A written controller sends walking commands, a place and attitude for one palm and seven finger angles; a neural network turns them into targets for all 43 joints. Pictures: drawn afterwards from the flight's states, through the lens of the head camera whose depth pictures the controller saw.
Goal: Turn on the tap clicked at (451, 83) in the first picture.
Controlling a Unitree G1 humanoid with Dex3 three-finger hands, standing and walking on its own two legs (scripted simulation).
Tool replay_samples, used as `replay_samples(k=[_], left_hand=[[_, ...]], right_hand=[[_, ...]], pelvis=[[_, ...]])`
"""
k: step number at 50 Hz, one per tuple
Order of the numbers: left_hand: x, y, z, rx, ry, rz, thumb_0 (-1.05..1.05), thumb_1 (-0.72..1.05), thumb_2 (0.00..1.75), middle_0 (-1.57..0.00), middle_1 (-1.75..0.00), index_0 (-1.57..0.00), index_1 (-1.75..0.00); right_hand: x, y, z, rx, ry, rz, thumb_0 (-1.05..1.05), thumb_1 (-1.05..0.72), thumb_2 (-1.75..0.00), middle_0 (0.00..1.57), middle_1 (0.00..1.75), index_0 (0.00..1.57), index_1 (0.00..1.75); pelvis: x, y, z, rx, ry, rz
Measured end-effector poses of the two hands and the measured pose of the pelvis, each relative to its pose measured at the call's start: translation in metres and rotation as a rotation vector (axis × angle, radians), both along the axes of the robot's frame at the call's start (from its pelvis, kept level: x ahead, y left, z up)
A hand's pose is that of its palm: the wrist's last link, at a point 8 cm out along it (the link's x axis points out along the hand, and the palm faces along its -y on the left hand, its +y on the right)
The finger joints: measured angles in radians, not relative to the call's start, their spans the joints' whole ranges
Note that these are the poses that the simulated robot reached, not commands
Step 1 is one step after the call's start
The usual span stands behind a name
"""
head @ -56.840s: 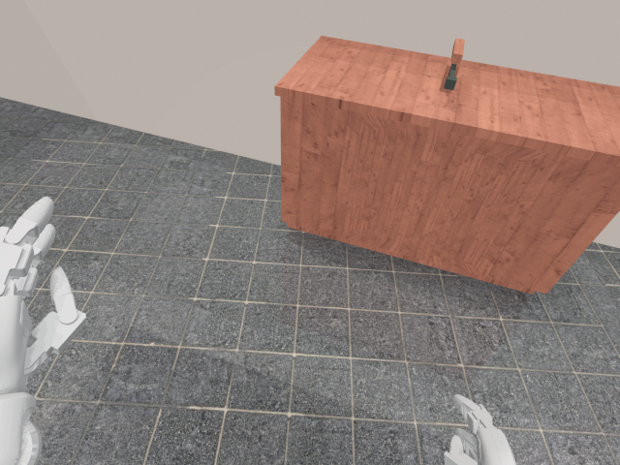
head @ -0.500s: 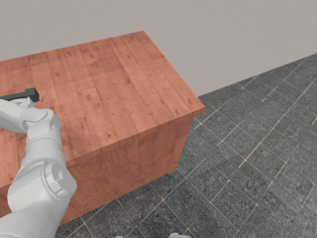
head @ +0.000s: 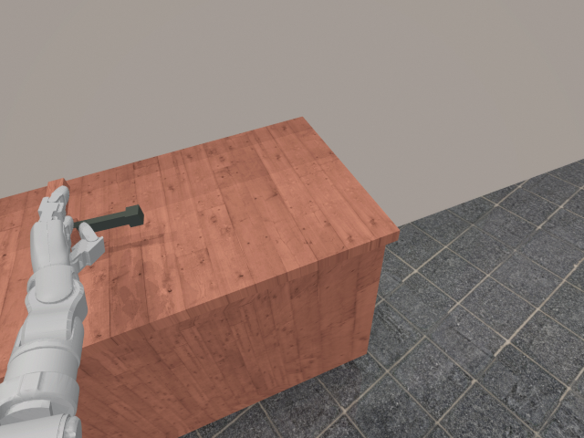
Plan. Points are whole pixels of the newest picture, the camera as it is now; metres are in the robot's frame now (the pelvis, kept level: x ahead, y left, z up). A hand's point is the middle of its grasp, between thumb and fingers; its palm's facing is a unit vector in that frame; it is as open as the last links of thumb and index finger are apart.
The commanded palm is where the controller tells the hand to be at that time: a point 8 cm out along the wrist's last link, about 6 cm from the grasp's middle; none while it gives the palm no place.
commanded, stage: draw the hand back beside the body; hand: left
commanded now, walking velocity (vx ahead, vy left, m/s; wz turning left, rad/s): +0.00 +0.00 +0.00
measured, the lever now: (134, 215) +0.51 +0.32 +0.02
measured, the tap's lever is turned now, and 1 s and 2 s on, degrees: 83 83 83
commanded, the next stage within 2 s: step back with the hand held close in 1.06 s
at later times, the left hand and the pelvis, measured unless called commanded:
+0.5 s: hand (62, 277) +0.28 +0.28 +0.15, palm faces +0.40 -0.87 -0.29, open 7.5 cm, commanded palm +0.23 +0.31 +0.17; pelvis +0.02 +0.03 +0.02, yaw +0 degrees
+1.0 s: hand (32, 317) +0.21 +0.27 +0.17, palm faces +0.44 -0.82 -0.36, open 7.4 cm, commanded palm +0.17 +0.30 +0.18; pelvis +0.02 +0.02 +0.01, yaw +2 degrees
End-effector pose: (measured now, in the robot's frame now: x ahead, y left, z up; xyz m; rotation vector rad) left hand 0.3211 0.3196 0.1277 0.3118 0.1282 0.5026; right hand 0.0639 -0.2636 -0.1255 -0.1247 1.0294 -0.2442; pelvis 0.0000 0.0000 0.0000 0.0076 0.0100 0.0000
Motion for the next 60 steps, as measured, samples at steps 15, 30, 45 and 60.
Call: replay_samples(k=[15,30,45,60], left_hand=[[-0.040,-0.014,0.037,0.027,-0.267,-0.157,0.01,0.90,0.90,-0.18,-0.23,-0.19,-0.23],[-0.100,-0.002,0.046,0.101,-0.233,-0.134,0.01,0.90,0.90,-0.20,-0.28,-0.20,-0.28],[-0.147,-0.017,0.058,0.176,-0.221,-0.148,0.01,0.89,0.90,-0.21,-0.30,-0.21,-0.30],[-0.152,-0.034,0.060,0.173,-0.267,-0.149,0.01,0.89,0.90,-0.21,-0.30,-0.21,-0.30]], right_hand=[[0.118,0.051,0.059,-0.023,-0.333,0.149,0.01,-0.91,-0.89,0.20,0.30,0.20,0.30],[0.140,0.084,0.054,0.010,-0.296,0.253,0.01,-0.91,-0.89,0.20,0.30,0.20,0.30],[0.140,0.073,0.056,0.004,-0.327,0.229,0.02,-0.91,-0.89,0.20,0.30,0.20,0.30],[0.132,0.059,0.057,-0.001,-0.367,0.213,0.02,-0.91,-0.89,0.20,0.30,0.20,0.30]], pelvis=[[0.009,0.019,0.012,-0.004,-0.052,0.004],[0.028,0.031,0.016,-0.009,-0.076,0.018],[0.027,0.024,0.014,-0.010,-0.087,0.020],[0.016,0.011,0.013,-0.005,-0.104,0.022]])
